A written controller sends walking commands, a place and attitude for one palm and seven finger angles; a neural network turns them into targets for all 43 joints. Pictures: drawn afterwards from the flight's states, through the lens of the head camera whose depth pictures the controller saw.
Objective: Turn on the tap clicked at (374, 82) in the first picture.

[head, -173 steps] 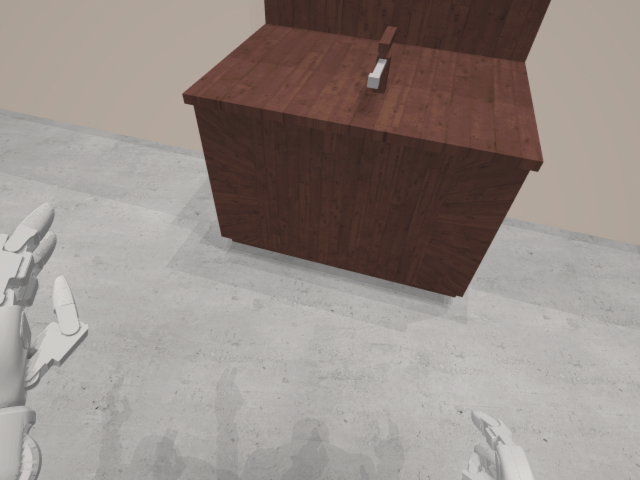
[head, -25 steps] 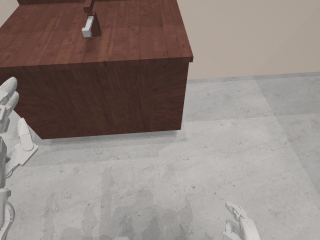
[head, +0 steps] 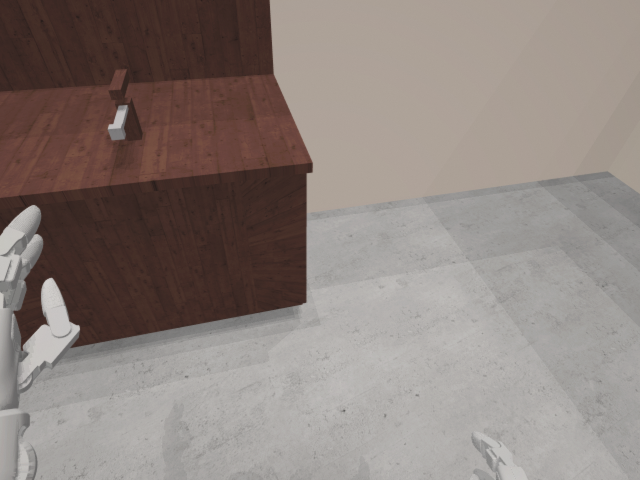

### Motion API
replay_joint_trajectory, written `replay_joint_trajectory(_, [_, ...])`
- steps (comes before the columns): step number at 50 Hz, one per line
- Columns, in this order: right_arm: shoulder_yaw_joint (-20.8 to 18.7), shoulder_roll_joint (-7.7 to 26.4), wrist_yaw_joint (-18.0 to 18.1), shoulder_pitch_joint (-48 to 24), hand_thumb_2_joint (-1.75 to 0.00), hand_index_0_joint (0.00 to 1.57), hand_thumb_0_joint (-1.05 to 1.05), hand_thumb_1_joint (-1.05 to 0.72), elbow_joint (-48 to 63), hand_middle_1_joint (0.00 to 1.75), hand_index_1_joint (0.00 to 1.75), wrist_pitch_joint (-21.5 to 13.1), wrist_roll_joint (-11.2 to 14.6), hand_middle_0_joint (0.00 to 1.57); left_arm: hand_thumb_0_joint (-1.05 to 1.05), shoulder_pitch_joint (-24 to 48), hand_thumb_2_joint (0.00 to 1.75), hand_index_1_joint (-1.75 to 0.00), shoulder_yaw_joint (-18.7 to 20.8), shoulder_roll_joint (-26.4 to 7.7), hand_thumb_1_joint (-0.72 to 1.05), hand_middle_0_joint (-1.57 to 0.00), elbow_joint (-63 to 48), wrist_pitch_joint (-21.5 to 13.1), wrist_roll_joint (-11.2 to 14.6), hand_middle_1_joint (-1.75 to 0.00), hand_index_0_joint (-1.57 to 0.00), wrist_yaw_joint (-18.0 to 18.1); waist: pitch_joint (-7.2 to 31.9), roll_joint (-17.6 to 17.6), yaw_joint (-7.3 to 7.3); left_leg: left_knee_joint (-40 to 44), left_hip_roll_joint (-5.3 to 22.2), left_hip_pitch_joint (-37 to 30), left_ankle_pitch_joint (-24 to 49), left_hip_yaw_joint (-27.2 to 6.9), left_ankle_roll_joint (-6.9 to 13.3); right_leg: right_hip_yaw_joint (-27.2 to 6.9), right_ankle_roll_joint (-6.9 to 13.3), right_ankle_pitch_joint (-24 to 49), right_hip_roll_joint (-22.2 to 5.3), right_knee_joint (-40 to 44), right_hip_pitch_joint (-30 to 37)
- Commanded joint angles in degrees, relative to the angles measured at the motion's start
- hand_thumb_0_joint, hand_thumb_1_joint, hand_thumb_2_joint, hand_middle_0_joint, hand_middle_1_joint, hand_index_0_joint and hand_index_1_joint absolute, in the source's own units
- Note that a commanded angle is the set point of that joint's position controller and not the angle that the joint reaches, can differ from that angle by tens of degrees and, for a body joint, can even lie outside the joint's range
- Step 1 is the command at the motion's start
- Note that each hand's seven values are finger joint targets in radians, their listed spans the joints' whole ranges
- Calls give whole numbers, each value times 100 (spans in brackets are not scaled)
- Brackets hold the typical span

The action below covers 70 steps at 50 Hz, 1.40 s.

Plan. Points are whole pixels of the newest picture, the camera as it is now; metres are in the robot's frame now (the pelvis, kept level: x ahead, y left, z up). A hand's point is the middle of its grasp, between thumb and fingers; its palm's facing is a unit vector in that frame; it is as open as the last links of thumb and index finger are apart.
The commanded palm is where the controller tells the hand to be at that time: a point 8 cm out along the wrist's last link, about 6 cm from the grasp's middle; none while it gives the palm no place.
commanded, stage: take the last steps up to it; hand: left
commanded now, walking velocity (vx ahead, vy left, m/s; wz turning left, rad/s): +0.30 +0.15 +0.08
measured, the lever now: (116, 131) +0.82 +0.51 +0.04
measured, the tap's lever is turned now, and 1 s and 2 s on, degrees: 0 0 0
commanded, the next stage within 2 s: come to a stop and stand still in 1.94 s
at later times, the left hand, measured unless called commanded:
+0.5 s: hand (58, 289) +0.25 +0.29 +0.17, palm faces +0.45 -0.80 -0.40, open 7.4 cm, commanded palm +0.19 +0.32 +0.18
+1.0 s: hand (82, 224) +0.35 +0.31 +0.17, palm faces +0.40 -0.81 -0.43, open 7.4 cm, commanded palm +0.29 +0.36 +0.18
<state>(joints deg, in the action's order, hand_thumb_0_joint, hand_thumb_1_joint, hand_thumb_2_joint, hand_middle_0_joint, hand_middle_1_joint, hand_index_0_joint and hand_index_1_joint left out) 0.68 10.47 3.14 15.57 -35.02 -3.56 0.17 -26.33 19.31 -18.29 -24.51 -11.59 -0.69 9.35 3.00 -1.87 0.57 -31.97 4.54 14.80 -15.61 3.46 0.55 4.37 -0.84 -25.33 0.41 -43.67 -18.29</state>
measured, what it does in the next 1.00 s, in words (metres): walks ahead: right foot, then left foot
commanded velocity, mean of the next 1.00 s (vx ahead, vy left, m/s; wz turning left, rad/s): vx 0.30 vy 0.14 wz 0.00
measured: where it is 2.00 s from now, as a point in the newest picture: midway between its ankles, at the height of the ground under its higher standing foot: (266, 479)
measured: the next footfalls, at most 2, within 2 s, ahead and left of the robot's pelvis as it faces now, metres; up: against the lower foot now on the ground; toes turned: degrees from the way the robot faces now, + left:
right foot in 0.06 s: +0.03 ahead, -0.12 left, +0.00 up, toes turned -6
left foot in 0.40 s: +0.11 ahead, +0.16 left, +0.00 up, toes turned +11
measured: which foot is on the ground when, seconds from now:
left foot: down 0.00-0.06, up 0.08-0.38, down 0.40-0.72, up 0.74-1.00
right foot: up 0.00-0.04, down 0.06-0.42, up 0.44-0.68, down 0.70-1.00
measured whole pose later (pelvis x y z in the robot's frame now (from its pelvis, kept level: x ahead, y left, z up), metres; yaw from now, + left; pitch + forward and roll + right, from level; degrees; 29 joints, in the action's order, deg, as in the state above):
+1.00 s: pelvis +0.14 +0.08 +0.00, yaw +2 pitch +0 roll +2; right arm -2.0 14.7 2.8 11.9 -36.9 -3.4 -0.4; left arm -26.8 18.9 -19.1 -28.4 -14.5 -0.2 8.2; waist -4.7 1.2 -0.2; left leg -44.1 6.4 27.6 -15.3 5.1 -0.3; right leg 8.8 -0.6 -18.0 -6.4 -28.0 -9.2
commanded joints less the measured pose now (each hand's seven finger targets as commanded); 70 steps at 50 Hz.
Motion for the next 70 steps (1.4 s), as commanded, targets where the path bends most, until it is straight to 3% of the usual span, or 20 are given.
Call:
replay_joint_trajectory(1, [-308, 845, 60, -822, -90, 20, 0, -90, 771, 30, 30, -291, -37, 20, 0, 937, 90, -30, 376, -1101, 90, -20, -1304, -362, -70, -30, -20, 57, -415, -813, -33, 1010, 577, 1543, -2204, -677, 407, 265, 132, -26, -143, 1762, 1373])
replay_joint_trajectory(4, [-319, 756, 37, -1036, -90, 20, 0, -90, 749, 30, 30, -239, -61, 20, 0, 1145, 90, -30, 836, -1683, 90, -20, -1319, -462, 79, -30, -20, 82, -556, 1418, -117, -2898, -225, 2779, -1236, -170, -79, -3410, 1318, -932, -2627, 3604, 1275])
replay_joint_trajectory(10, [-256, 620, -33, -876, -90, 20, 0, -90, 578, 30, 30, -72, -12, 20, 0, 98, 90, -30, 897, -1284, 90, -20, -938, -607, 160, -30, -20, -35, -248, 981, 24, -2267, 241, 2013, -183, -282, -157, -1128, 1003, 1050, -1908, 3018, 880])
replay_joint_trajectory(15, [-377, 604, 30, -875, -90, 20, 0, -90, 712, 30, 30, -269, -30, 20, 0, 313, 90, -30, 739, -1203, 90, -20, -1340, -610, 118, -30, -20, 75, 43, 1178, -156, -427, -96, 721, -110, 448, 4, -839, 865, 1312, -1724, 2638, 1003])
replay_joint_trajectory(19, [-486, 742, 127, -649, -90, 20, 0, -90, 765, 30, 30, -379, -25, 20, 0, 574, 90, -30, 672, -1218, 90, -20, -1779, -610, 116, -30, -20, 118, 234, 419, -4, 752, -253, -529, 237, 609, 68, -474, 494, 1303, -1247, 1444, 766])
replay_joint_trajectory(21, [-576, 970, 115, -582, -90, 20, 0, -90, 810, 30, 30, -402, 16, 20, 0, 630, 90, -30, 738, -1225, 90, -20, -2055, -676, 129, -30, -20, 132, 523, -1564, 80, 1050, 1154, -1876, 1321, -1491, 783, 348, 2, -1, -341, -909, -939])
replay_joint_trajectory(23, [-448, 756, 107, -692, -90, 20, 0, -90, 691, 30, 30, -451, -45, 20, 0, 480, 90, -30, 767, -1400, 90, -20, -1620, -710, 56, -30, -20, 114, 222, -1534, 76, 1591, 1778, -1261, 806, -2472, 1408, -131, 60, -1049, -435, -2417, -1588])
replay_joint_trajectory(27, [-484, 771, 26, -741, -90, 20, 0, -90, 606, 30, 30, -570, 74, 20, 0, 412, 90, -30, 805, -1266, 90, -20, -2038, -699, 141, -30, -20, 72, 36, -1184, -54, 1385, 1143, -611, 476, -865, 1079, 128, -34, -221, -596, -1279, -1164])
replay_joint_trajectory(33, [-359, 735, 51, -817, -90, 20, 0, -90, 630, 30, 30, -453, 25, 20, 0, -81, 90, -30, 805, -1149, 90, -20, -1266, -464, 196, -30, -20, 33, 206, -657, -92, 640, 880, 384, -126, -288, 627, 574, -2, 675, -256, 1314, 894])
replay_joint_trajectory(34, [-362, 705, 59, -800, -90, 20, 0, -90, 610, 30, 30, -399, 25, 20, 0, 17, 90, -30, 819, -1166, 90, -20, -1099, -429, 173, -30, -20, 28, 282, 2, -111, -156, 655, 796, -288, -88, 499, 174, 136, 813, -484, 1824, 1433])
replay_joint_trajectory(36, [-363, 627, 5, -997, -90, 20, 0, -90, 782, 30, 30, -314, 18, 20, 0, 260, 90, -30, 990, -1427, 90, -20, -843, -367, 186, -30, -20, 19, 176, 2223, -144, -3195, -373, 2799, -1551, 191, 25, -3696, 1175, 682, -2649, 2968, 2183])
replay_joint_trajectory(37, [-391, 722, -35, -1060, -90, 20, 0, -90, 707, 30, 30, -304, -10, 20, 0, 442, 90, -30, 997, -1342, 90, -20, -671, -370, 231, -30, -20, -5, -59, 1725, -100, -3849, -181, 2932, -1121, -507, -55, -3729, 1178, 475, -2788, 3097, 1804])
replay_joint_trajectory(41, [-278, 645, -78, -968, -90, 20, 0, -90, 479, 30, 30, -150, -7, 20, 0, 433, 90, -30, 791, -1231, 90, -20, -777, -627, 159, -30, -20, -110, -245, 854, -21, -3935, 188, 2794, -221, -452, -226, -1448, 984, 2086, -2116, 2736, 1348])
replay_joint_trajectory(44, [-297, 655, -68, -1035, -90, 20, 0, -90, 588, 30, 30, -195, -20, 20, 0, 871, 90, -30, 613, -1251, 90, -20, -1380, -759, 109, -30, -20, -77, -182, 859, 12, -2505, 275, 2003, 11, -165, -159, -632, 838, 2750, -1906, 2632, 988])
replay_joint_trajectory(51, [-439, 545, -1, -813, -90, 20, 0, -90, 896, 30, 30, -345, -55, 20, 0, 152, 90, -30, 1066, -1427, 90, -20, -2015, -665, 154, -30, -20, 153, 386, 979, -163, 151, -328, 200, 547, 891, -81, -392, 701, 3048, -1538, 1874, 1390])
replay_joint_trajectory(53, [-523, 669, 72, -622, -90, 20, 0, -90, 909, 30, 30, -331, 4, 20, 0, 108, 90, -30, 995, -1268, 90, -20, -1968, -690, 192, -30, -20, 149, 646, 135, 21, 779, -226, -915, 805, 744, 0, -70, 414, 2636, -1140, 598, 949])
replay_joint_trajectory(55, [-618, 908, 49, -621, -90, 20, 0, -90, 967, 30, 30, -309, 41, 20, 0, 282, 90, -30, 979, -1236, 90, -20, -1974, -779, 225, -30, -20, 144, 743, -1884, 48, 1207, 1648, -2017, 1880, -2043, 904, 238, 30, -1157, -199, -1937, -1216])
replay_joint_trajectory(57, [-475, 801, 26, -867, -90, 20, 0, -90, 894, 30, 30, -409, -24, 20, 0, 460, 90, -30, 1148, -1606, 90, -20, -1540, -786, 233, -30, -20, 95, 383, -1476, 31, 1530, 1918, -1156, 989, -2454, 1245, -311, 93, -996, -422, -3026, -1703])
replay_joint_trajectory(62, [-483, 732, -85, -710, -90, 20, 0, -90, 733, 30, 30, -522, 106, 20, 0, 116, 90, -30, 818, -1178, 90, -20, -2201, -690, 248, -30, -20, -45, 301, -1044, -46, 1446, 1240, -826, 956, -762, 1005, -59, -40, 298, -608, -2289, -1819])
replay_joint_trajectory(70, [-316, 674, 69, -666, -90, 20, 0, -90, 680, 30, 30, -607, -11, 20, 0, 135, 90, -30, 911, -1263, 90, -20, -1645, -449, 214, -30, -20, -1, 251, -914, 8, 1531, 1293, -708, 1416, -314, 778, 440, -75, 601, -315, 57, -699])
